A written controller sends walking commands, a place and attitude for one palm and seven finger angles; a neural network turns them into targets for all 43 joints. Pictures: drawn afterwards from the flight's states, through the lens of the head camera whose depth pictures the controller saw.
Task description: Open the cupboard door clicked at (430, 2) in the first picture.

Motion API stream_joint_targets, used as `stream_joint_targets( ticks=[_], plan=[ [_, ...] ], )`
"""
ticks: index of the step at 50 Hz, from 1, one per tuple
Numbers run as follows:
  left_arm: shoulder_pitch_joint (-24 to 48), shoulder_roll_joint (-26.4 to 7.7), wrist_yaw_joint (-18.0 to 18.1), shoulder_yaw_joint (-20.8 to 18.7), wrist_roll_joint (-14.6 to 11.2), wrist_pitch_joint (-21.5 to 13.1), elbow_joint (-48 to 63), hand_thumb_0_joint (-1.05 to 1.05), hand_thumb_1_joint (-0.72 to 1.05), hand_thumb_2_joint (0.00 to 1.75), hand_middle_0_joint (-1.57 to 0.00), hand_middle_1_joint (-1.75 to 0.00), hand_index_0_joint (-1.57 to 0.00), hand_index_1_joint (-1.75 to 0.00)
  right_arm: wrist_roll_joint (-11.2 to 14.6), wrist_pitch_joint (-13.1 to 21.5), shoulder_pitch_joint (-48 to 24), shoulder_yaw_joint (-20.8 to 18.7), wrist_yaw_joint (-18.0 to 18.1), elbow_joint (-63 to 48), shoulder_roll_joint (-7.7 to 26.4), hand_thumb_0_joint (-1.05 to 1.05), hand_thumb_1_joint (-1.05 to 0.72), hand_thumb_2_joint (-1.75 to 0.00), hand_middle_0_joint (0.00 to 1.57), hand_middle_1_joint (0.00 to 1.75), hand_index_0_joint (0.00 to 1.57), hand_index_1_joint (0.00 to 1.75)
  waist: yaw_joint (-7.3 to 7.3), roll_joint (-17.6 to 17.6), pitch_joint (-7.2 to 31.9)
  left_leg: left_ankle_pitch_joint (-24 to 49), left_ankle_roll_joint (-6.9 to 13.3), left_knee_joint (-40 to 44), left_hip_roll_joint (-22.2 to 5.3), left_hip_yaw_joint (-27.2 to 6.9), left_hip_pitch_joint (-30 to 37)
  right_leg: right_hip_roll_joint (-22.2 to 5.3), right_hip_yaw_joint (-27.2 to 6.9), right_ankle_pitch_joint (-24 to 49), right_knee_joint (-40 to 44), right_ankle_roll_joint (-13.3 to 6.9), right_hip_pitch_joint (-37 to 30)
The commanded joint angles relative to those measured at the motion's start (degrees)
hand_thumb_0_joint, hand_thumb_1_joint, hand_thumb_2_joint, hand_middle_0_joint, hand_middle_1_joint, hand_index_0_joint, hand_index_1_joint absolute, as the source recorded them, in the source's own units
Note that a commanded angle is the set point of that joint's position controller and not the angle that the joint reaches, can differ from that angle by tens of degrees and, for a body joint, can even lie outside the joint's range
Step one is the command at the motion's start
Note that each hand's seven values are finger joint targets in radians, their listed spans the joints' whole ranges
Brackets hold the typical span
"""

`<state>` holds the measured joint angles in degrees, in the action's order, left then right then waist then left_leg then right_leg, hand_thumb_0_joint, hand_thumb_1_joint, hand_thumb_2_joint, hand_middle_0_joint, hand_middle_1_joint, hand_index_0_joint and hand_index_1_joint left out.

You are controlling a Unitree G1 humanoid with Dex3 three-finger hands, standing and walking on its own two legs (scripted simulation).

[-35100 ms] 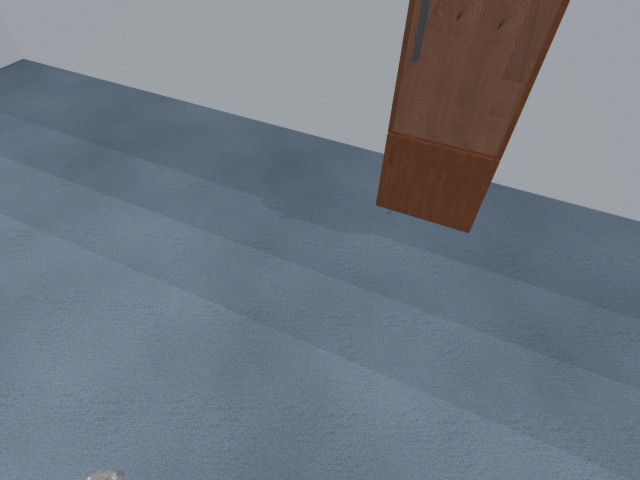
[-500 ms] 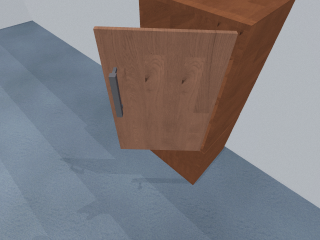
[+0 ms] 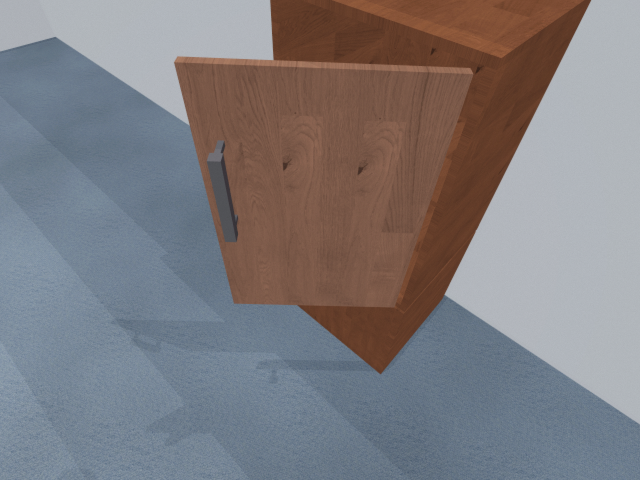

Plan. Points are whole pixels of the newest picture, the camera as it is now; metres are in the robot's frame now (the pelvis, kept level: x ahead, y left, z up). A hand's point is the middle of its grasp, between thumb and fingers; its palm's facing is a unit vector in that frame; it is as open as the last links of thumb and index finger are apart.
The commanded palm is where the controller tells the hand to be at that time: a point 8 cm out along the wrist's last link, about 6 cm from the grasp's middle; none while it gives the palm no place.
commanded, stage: look again from close up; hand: left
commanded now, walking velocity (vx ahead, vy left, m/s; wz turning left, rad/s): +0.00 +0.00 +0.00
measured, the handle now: (226, 194) +0.53 +0.20 +0.03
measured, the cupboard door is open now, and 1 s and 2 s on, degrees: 42 42 42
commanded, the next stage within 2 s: raise the hand with hooked fingers in 0.44 s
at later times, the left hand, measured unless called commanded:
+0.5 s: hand out of the picture -0.01 +0.16 -0.18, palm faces +0.03 -0.99 -0.16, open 7.4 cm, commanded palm none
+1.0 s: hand (190, 459) +0.16 +0.17 -0.07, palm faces +0.12 -0.99 +0.00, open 8.8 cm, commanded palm +0.14 +0.24 -0.04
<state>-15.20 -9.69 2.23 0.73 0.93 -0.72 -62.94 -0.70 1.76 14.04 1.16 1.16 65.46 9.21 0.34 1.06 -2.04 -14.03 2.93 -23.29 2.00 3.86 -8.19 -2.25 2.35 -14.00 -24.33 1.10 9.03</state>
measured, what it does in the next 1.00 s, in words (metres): lowers itself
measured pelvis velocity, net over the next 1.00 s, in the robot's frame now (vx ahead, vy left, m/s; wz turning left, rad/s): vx -0.03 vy -0.03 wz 0.02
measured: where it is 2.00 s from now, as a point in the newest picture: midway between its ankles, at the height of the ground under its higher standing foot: outside the picture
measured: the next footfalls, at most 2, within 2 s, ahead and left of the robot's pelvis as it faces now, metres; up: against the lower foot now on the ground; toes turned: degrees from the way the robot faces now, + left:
none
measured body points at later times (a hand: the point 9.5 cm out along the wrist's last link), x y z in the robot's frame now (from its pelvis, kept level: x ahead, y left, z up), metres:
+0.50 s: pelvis +0.00 +0.00 +0.00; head +0.01 +0.01 +0.45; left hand -0.01 +0.21 -0.17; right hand +0.01 -0.22 -0.16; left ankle -0.01 +0.08 -0.74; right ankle -0.01 -0.13 -0.74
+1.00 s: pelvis -0.03 -0.03 -0.08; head +0.01 -0.02 +0.37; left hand +0.15 +0.23 -0.06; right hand +0.20 -0.28 -0.11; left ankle -0.01 +0.08 -0.74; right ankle -0.01 -0.13 -0.74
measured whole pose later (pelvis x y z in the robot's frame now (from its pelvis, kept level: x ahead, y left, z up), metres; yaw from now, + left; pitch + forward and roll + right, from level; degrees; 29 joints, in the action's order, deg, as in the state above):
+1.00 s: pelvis -0.03 -0.03 -0.08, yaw +1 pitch +12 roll +0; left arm -23.3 -11.4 -15.0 -10.3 -14.9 -24.4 -8.4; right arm 1.8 12.7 9.0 -2.7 1.1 26.9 15.6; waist 1.0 1.8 7.8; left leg -29.4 0.5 -63.4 -1.1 1.1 -45.6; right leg -1.1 4.9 -29.3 -62.8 -2.1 45.2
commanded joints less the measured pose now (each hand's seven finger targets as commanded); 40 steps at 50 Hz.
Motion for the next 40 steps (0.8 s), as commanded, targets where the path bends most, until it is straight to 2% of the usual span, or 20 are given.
stream_joint_targets(
  ticks=[1,9,10,14,16,26,27,28,29,30,31,32,33,34,35,36,37,38,39,40],
  plan=[
    [-3.8,-5.3,0.2,-1.3,-0.1,-0.7,1.7,0.00,0.90,0.90,-0.20,-0.30,-0.20,-0.30,0.1,0.7,2.5,-1.3,0.6,-1.7,5.7,0.00,-0.90,-0.90,0.20,0.30,0.20,0.30,0.24,-0.3,-1.2,11.3,-0.7,5.1,-7.9,-6.8,-2.3,-4.5,-4.3,9.1,3.0,-2.4,-0.3],
    [-4.6,-4.9,0.2,-1.2,-0.1,-0.7,1.3,0.00,0.90,0.90,-0.20,-0.30,-0.20,-0.30,0.1,0.7,3.2,-1.3,0.7,-1.2,5.3,0.00,-0.90,-0.90,0.20,0.30,0.20,0.30,0.16,-1.0,-1.2,11.0,-0.8,5.0,-7.8,-6.5,-1.6,-4.6,-4.2,8.9,3.4,-2.5,-0.1],
    [-4.8,-4.7,0.2,-1.3,0.0,-0.7,1.3,0.00,0.90,0.90,-0.20,-0.30,-0.20,-0.30,0.2,0.6,3.4,-1.4,0.7,-1.2,4.7,0.00,-0.90,-0.90,0.20,0.30,0.20,0.30,0.23,0.1,-1.8,11.3,-0.6,4.9,-7.8,-6.5,-1.9,-4.6,-3.9,9.4,3.6,-2.5,-0.3],
    [-5.3,-4.3,0.2,-1.2,-0.2,-0.7,0.9,0.00,0.90,0.90,-0.20,-0.30,-0.20,-0.30,0.1,0.7,3.7,-1.3,0.8,-1.1,4.9,0.00,-0.90,-0.90,0.20,0.30,0.20,0.30,0.15,-0.9,-0.5,12.0,-0.7,4.9,-7.9,-6.6,-0.8,-4.5,-4.2,9.2,3.3,-2.6,-0.2],
    [-5.2,-4.2,0.3,-1.2,-0.1,-0.7,0.9,0.00,0.90,0.90,-0.20,-0.30,-0.20,-0.30,0.2,0.7,3.7,-1.4,0.9,-0.9,4.6,0.00,-0.90,-0.90,0.20,0.30,0.20,0.30,0.18,-1.5,-1.8,12.3,-0.6,5.0,-7.8,-6.6,-1.4,-4.4,-4.1,9.3,3.4,-2.5,0.0],
    [-5.9,-3.4,0.3,-1.2,0.0,-0.5,0.4,0.00,0.90,0.90,-0.20,-0.30,-0.20,-0.30,0.2,0.7,4.7,-1.4,1.0,-0.9,4.2,0.00,-0.90,-0.90,0.20,0.30,0.20,0.30,0.20,-0.7,-2.7,10.6,-0.6,5.9,-7.8,-6.9,-1.8,-4.3,-4.0,7.5,3.7,-2.4,0.4],
    [-8.8,-4.9,2.3,-0.7,0.7,-1.9,-1.5,0.00,0.90,0.90,-0.20,-0.30,-0.20,-0.30,0.8,1.0,0.2,-1.4,0.4,-5.0,6.6,0.00,-0.90,-0.90,0.20,0.30,0.20,0.30,1.31,-2.1,-2.0,23.9,-2.2,-5.7,-8.7,-5.5,-3.3,-6.2,-5.7,25.0,2.0,-2.0,2.4],
    [32.5,-17.4,2.3,-7.3,-11.4,-13.3,89.9,0.00,0.88,0.89,-0.20,-0.32,-0.20,-0.32,2.8,8.7,3.5,-2.9,2.4,-25.3,16.0,0.00,-0.90,-0.90,0.20,0.30,0.20,0.30,-5.81,-14.2,26.7,26.5,-3.9,-0.3,-3.3,-6.5,13.2,0.4,0.3,19.3,-3.2,-2.3,-1.8],
    [9.9,-13.2,5.2,-6.1,-6.5,-9.8,75.9,0.00,0.85,0.88,-0.20,-0.33,-0.20,-0.33,2.7,14.0,-1.7,-1.1,3.8,-22.5,10.5,0.00,-0.90,-0.90,0.20,0.30,0.20,0.30,-0.46,-18.9,26.5,32.0,-4.5,0.7,-6.3,-5.5,14.6,1.8,0.4,4.6,-7.8,-3.6,2.5],
    [-6.0,-2.0,7.1,-0.2,-7.7,-1.4,63.8,0.00,0.83,0.87,-0.21,-0.34,-0.21,-0.34,3.7,15.1,-1.1,-2.3,3.2,-22.1,7.8,0.00,-0.90,-0.90,0.20,0.30,0.20,0.30,-1.88,-13.4,14.6,25.3,-6.0,2.9,-6.7,-7.2,4.7,1.4,2.4,-4.4,-10.1,-2.1,8.8],
    [-5.2,5.8,5.9,4.9,-9.7,-0.8,64.0,0.00,0.81,0.86,-0.21,-0.36,-0.21,-0.36,4.2,15.5,0.3,-2.7,3.2,-21.5,8.7,0.00,-0.90,-0.90,0.20,0.30,0.20,0.30,-2.82,-5.7,4.8,15.2,-4.7,1.9,-5.8,-6.8,-1.4,1.6,3.0,-4.0,-8.8,-1.9,11.1],
    [-1.8,2.6,5.2,3.0,-10.6,-3.8,67.4,0.00,0.78,0.85,-0.21,-0.37,-0.21,-0.37,4.0,16.7,-1.7,-3.4,3.1,-25.1,11.5,0.00,-0.90,-0.90,0.20,0.30,0.20,0.30,-3.12,-4.0,0.9,6.9,-3.4,-0.8,-4.8,-7.6,-6.1,1.4,3.3,-2.8,-6.3,-2.0,12.1],
    [-1.5,-1.6,4.6,-1.1,-9.9,-6.9,66.7,0.00,0.76,0.84,-0.21,-0.39,-0.21,-0.39,3.0,17.1,-1.8,-3.8,2.9,-26.5,13.2,0.00,-0.90,-0.90,0.20,0.30,0.20,0.30,-3.84,0.6,1.7,1.6,-2.9,-4.1,-3.6,-7.7,-9.9,1.6,3.7,-2.5,-5.4,-2.1,13.9],
    [-2.2,-1.1,3.4,-1.8,-9.8,-10.3,64.0,0.00,0.74,0.83,-0.21,-0.40,-0.21,-0.40,2.1,17.1,-2.0,-4.0,2.7,-28.2,13.4,0.00,-0.90,-0.90,0.20,0.30,0.20,0.30,-4.77,7.9,0.7,-1.5,-2.7,-7.1,-3.3,-8.3,-13.6,2.0,4.8,-4.6,-7.4,-1.9,18.0],
    [-3.5,-0.1,1.4,-2.8,-9.6,-14.0,59.6,0.00,0.71,0.82,-0.21,-0.42,-0.21,-0.42,1.8,17.2,-2.5,-4.5,2.0,-29.5,13.3,0.00,-0.90,-0.90,0.20,0.30,0.20,0.30,-3.61,8.0,0.5,-3.3,-3.2,-9.9,-2.5,-7.7,-16.8,2.2,4.9,-6.9,-9.8,-2.0,20.8],
    [-9.4,1.5,-1.2,-4.0,-10.5,-18.1,55.0,0.00,0.69,0.81,-0.22,-0.43,-0.22,-0.43,1.3,17.2,-3.4,-5.0,1.4,-31.0,12.7,0.00,-0.90,-0.90,0.20,0.30,0.20,0.30,-1.59,11.4,1.9,-4.7,-3.7,-12.8,-2.5,-7.2,-20.3,2.6,5.4,-9.6,-13.4,-2.2,24.4],
    [-13.7,2.9,-4.5,-4.7,-11.7,-22.4,51.4,0.00,0.67,0.80,-0.22,-0.45,-0.22,-0.45,1.0,17.4,-4.8,-5.2,0.7,-32.6,12.5,0.00,-0.90,-0.90,0.20,0.30,0.20,0.30,0.37,12.3,3.0,-5.6,-3.9,-16.3,-2.1,-6.2,-24.5,2.6,5.1,-11.3,-16.8,-2.4,27.5],
    [-16.5,1.7,-8.2,-7.2,-13.1,-27.1,50.5,0.00,0.64,0.79,-0.22,-0.47,-0.22,-0.47,1.0,17.3,-5.3,-5.7,-0.2,-34.0,12.3,0.00,-0.90,-0.90,0.20,0.30,0.20,0.30,1.91,11.5,5.3,-5.5,-4.3,-19.6,-1.6,-5.4,-27.8,2.5,4.4,-11.7,-19.7,-2.8,29.1],
    [-17.6,-0.1,-12.3,-9.3,-14.3,-31.5,50.4,0.00,0.62,0.78,-0.22,-0.48,-0.22,-0.48,1.0,17.1,-5.9,-6.1,-1.0,-35.6,12.5,0.00,-0.90,-0.90,0.20,0.30,0.20,0.30,2.65,9.8,7.3,-5.3,-4.5,-22.6,-1.1,-4.7,-30.5,2.4,3.6,-11.3,-22.4,-3.2,29.9],
    [-18.0,-4.4,-16.8,-13.3,-14.7,-34.9,48.0,0.00,0.60,0.77,-0.22,-0.50,-0.22,-0.50,1.3,16.6,-5.8,-6.6,-2.0,-37.1,13.1,0.00,-0.90,-0.90,0.20,0.30,0.20,0.30,3.42,2.7,8.4,-3.9,-4.8,-25.2,-0.5,-4.0,-31.3,2.0,2.1,-8.8,-24.7,-4.1,29.7]
  ],
)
